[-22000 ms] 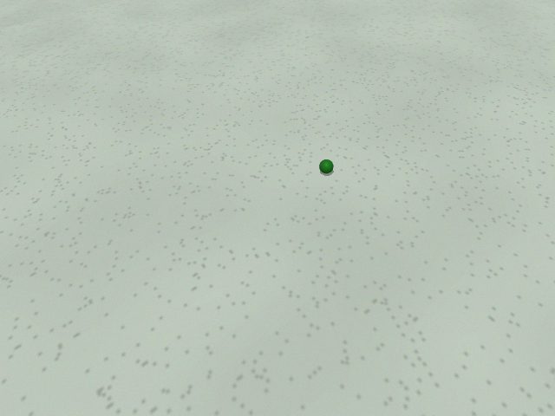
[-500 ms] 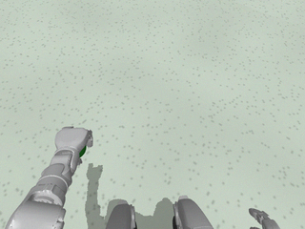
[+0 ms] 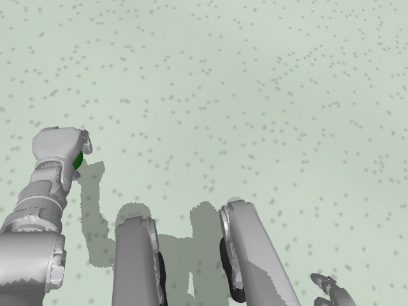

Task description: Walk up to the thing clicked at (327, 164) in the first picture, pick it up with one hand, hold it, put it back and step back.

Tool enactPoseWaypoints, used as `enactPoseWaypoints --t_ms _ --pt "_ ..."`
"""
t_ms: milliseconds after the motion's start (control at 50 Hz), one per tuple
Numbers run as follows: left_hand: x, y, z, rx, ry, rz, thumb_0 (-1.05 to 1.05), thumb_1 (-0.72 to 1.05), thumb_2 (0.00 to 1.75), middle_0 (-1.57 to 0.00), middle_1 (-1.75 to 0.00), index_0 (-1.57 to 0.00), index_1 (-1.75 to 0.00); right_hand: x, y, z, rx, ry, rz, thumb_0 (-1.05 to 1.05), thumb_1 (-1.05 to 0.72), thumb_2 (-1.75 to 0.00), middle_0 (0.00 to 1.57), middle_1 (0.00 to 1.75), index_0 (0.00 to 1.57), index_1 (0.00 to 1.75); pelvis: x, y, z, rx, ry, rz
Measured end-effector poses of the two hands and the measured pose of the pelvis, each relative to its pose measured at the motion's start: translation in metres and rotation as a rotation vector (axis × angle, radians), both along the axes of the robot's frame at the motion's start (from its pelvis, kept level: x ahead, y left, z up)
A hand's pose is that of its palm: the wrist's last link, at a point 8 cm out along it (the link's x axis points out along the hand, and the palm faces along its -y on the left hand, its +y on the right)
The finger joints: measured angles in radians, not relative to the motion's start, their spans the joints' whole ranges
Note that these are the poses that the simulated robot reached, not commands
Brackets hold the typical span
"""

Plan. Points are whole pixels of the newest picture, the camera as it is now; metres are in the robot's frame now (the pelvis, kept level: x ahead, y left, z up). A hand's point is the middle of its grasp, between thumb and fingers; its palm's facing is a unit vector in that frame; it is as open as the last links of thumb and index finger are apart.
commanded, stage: crouch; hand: left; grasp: from above
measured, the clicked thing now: (64, 156) +0.45 +0.27 -0.16
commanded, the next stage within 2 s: lower in 1.00 s
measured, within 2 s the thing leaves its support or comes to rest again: neither
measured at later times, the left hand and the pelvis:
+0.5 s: hand (85, 165) +0.46 +0.25 -0.25, palm faces -0.44 -0.03 -0.90, open 7.7 cm; pelvis -0.01 -0.01 -0.09, yaw -2 degrees
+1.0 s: hand (91, 165) +0.47 +0.25 -0.30, palm faces -0.45 -0.04 -0.89, open 7.7 cm; pelvis -0.01 -0.01 -0.14, yaw -4 degrees
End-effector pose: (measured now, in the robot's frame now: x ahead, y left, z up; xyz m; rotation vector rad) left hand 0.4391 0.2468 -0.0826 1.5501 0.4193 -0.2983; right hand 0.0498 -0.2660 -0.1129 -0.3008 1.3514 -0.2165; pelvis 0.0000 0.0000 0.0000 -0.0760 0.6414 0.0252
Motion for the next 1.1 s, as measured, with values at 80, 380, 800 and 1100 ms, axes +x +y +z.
enactPoseWaypoints --t_ms 80,380,800,1100 --pt "0.004 0.004 -0.029 -0.005 -0.009 0.003 0.03 0.12 0.53 -0.51 -0.71 -0.89 -0.78 0.011 -0.004 -0.019 -0.003 -0.001 0.042 0.01 -0.9 -0.89 0.21 0.29 0.21 0.3 0.0 -0.001 -0.022 -0.01 0.017 0.001" --pt "0.017 0.004 -0.094 -0.013 -0.002 0.028 0.04 0.11 0.55 -0.52 -0.7 -0.9 -0.78 0.011 -0.016 -0.064 -0.014 0.026 0.09 0.01 -0.91 -0.9 0.21 0.29 0.2 0.3 -0.005 -0.005 -0.074 -0.021 0.011 -0.012" --pt "0.03 0.005 -0.145 -0.017 0.01 0.022 0.03 0.12 0.52 -0.52 -0.7 -0.9 -0.77 -0.042 -0.009 -0.11 0.016 0.134 0.054 0.01 -0.91 -0.9 0.21 0.3 0.2 0.3 -0.013 -0.006 -0.126 -0.031 -0.025 -0.031" --pt "0.036 0.006 -0.168 -0.022 0.01 0.02 0.02 0.11 0.52 -0.54 -0.68 -0.91 -0.76 -0.039 -0.013 -0.122 0.008 0.14 0.091 0.0 -0.91 -0.9 0.21 0.3 0.2 0.3 -0.013 -0.007 -0.144 -0.043 -0.042 -0.041"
